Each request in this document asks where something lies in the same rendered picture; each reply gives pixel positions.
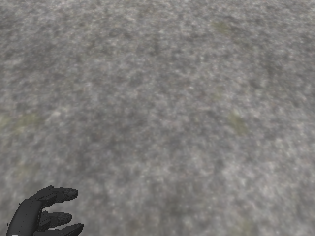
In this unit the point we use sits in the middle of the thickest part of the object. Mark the left robot hand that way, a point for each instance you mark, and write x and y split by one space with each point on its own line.
30 220

